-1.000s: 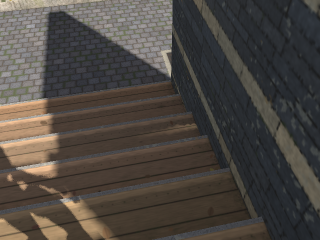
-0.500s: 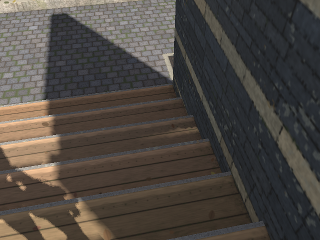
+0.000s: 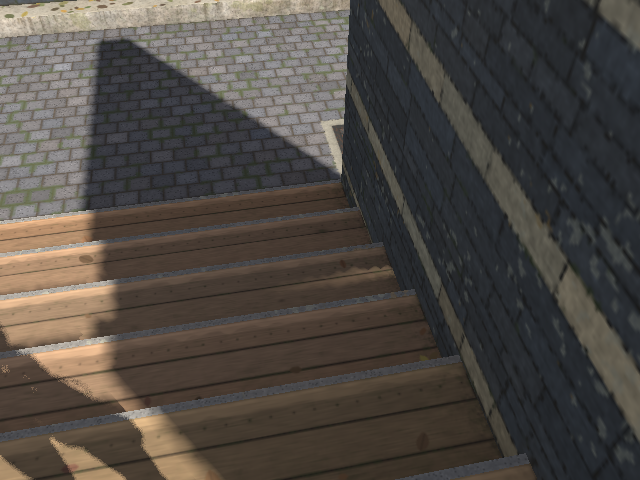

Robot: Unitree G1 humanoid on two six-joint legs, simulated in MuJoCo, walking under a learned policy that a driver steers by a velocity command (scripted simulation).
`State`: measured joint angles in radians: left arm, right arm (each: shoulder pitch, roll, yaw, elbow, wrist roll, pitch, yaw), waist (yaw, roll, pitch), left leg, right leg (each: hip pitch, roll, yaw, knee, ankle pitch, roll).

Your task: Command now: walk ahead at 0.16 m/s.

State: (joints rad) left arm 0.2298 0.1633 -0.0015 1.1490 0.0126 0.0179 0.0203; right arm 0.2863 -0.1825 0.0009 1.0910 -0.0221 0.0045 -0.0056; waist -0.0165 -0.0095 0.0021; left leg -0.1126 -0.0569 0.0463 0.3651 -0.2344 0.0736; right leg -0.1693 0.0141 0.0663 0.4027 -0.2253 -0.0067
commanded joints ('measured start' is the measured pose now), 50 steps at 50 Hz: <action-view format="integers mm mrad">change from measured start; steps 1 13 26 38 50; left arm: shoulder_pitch -43 143 220 312 60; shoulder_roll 97 97 110 125 99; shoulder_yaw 22 52 41 16 75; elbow -66 -67 -48 -9 -175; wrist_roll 16 34 -7 38 23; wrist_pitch -4 -30 -143 -95 -13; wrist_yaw -4 -38 2 32 -4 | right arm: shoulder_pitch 119 81 -200 -19 122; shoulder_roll -179 -169 -97 -104 -200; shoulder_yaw -51 -87 -73 -46 -73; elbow -4 -48 -173 -146 -135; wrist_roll -5 -12 -33 -36 5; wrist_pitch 12 -46 -46 -56 -111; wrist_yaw -1 2 61 33 7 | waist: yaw -48 92 20 -11 57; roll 118 70 -80 31 54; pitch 120 105 102 66 15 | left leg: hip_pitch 13 -325 -496 -57 -218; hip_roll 242 252 62 2 175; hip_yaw -337 -188 -66 42 -398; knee -225 -46 364 -65 -14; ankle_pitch -583 -207 480 532 606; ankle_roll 96 140 -32 33 214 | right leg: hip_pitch -269 118 35 12 -341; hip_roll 28 -5 -106 -90 -88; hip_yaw -73 -162 4 -91 -26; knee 141 230 -116 724 631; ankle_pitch -210 37 127 441 207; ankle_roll -52 -72 -157 -138 37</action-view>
